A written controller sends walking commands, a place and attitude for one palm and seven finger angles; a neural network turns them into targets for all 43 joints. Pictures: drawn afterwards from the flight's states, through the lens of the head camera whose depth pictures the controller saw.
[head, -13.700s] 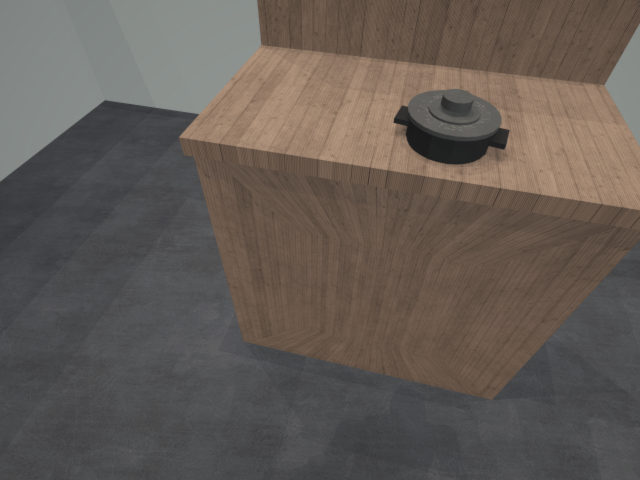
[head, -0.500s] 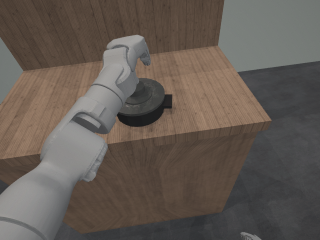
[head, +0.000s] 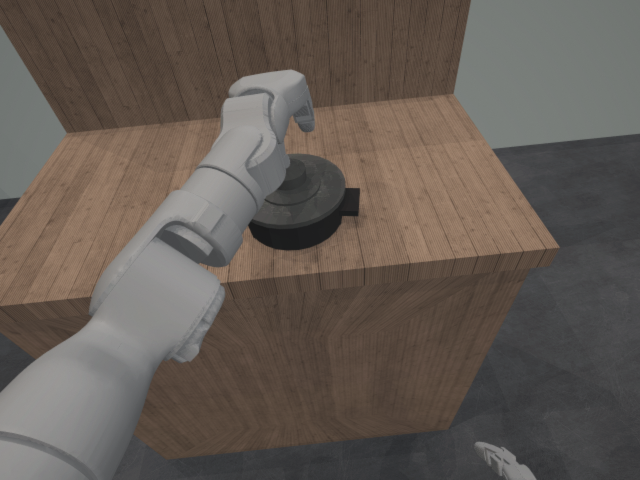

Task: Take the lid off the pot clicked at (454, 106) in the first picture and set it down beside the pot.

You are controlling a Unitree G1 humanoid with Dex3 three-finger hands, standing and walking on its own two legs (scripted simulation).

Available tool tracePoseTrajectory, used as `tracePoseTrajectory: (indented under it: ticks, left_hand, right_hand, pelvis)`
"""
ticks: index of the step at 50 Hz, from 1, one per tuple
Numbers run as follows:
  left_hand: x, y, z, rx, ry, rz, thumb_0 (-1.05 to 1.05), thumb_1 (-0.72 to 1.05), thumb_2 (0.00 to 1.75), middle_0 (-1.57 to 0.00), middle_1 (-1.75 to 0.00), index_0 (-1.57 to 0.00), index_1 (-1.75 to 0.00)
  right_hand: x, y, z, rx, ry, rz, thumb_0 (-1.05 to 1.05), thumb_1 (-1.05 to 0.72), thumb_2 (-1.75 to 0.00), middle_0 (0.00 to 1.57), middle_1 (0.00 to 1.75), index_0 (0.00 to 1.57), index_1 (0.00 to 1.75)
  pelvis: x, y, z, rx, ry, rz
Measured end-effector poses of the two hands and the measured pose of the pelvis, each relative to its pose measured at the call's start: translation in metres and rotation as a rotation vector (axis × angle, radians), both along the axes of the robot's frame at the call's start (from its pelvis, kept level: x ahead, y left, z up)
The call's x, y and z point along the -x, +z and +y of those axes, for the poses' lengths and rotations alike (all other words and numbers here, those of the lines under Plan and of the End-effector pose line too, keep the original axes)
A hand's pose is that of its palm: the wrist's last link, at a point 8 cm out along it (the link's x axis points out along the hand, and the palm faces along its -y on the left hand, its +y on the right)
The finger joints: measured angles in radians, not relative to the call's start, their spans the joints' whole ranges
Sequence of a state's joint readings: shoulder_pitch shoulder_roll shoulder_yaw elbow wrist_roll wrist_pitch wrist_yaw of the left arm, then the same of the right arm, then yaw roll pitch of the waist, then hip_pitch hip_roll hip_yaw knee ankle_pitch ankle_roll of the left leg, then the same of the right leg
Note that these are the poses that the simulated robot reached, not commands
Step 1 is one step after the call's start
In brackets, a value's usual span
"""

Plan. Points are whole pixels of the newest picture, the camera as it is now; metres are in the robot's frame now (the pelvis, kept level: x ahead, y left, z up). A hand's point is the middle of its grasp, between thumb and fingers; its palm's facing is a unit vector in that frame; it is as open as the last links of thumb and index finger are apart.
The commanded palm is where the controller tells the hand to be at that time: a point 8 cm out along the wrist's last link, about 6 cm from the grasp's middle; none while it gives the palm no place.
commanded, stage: lower the open fingers around the knob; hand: left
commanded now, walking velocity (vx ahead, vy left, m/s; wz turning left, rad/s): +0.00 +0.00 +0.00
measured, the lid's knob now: (287, 174) +0.49 +0.07 +0.15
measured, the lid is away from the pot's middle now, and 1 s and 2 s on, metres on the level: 0.00 0.00 0.00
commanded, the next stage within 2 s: close the fingers and squeeze the knob in 1.08 s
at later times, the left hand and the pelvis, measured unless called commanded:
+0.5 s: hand (286, 159) +0.46 +0.06 +0.19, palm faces -0.30 -0.14 -0.95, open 10.0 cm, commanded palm +0.45 +0.07 +0.25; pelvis +0.00 +0.00 +0.00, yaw -1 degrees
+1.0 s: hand (277, 175) +0.45 +0.07 +0.17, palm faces -0.30 -0.14 -0.94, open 10.2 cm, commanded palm +0.44 +0.08 +0.23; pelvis +0.00 +0.00 +0.00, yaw +0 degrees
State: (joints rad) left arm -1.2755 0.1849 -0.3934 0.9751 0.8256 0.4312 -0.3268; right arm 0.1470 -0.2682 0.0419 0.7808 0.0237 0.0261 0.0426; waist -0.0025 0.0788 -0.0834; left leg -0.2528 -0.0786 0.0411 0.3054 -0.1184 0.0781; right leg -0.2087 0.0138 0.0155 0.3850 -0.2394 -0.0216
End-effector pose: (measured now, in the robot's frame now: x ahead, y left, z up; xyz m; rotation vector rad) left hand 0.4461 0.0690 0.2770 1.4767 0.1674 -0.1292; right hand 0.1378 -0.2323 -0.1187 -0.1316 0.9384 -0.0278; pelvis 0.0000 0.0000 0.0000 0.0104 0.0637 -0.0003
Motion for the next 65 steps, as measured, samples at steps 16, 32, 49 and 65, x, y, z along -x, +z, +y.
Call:
tracePoseTrajectory:
  ticks: [16, 32, 49, 65]
  left_hand:
    - [-0.007, -0.015, -0.001, 0.035, 0.012, 0.094, 0.0, -0.36, 1.63, -0.88, -0.09, -0.88, -0.08]
    - [-0.008, -0.039, 0.006, 0.061, 0.009, 0.122, 0.0, -0.36, 1.63, -0.88, -0.09, -0.88, -0.08]
    - [-0.001, -0.046, 0.012, 0.042, 0.019, 0.12, 0.0, -0.36, 1.63, -0.86, -0.08, -0.84, -0.07]
    - [0.0, -0.047, 0.007, 0.024, 0.018, 0.128, 0.0, -0.29, 1.46, -0.78, -0.22, -0.78, -0.21]
  right_hand:
    - [0.035, -0.01, -0.008, 0.025, -0.048, 0.09, 0.01, -0.91, -0.9, 0.2, 0.3, 0.2, 0.3]
    - [0.036, -0.007, -0.019, 0.043, -0.078, 0.088, 0.01, -0.91, -0.9, 0.2, 0.3, 0.19, 0.3]
    - [0.01, -0.001, -0.01, 0.035, -0.046, 0.048, 0.01, -0.91, -0.9, 0.2, 0.3, 0.2, 0.3]
    - [0.034, -0.011, -0.014, 0.035, -0.064, 0.107, 0.01, -0.91, -0.9, 0.2, 0.3, 0.2, 0.3]
  pelvis:
    - [-0.002, 0.001, 0.0, 0.001, -0.006, 0.005]
    - [-0.007, 0.0, 0.0, 0.001, -0.014, 0.005]
    - [-0.003, -0.001, -0.001, 0.002, 0.002, 0.002]
    - [-0.003, -0.001, -0.001, 0.001, 0.0, -0.002]
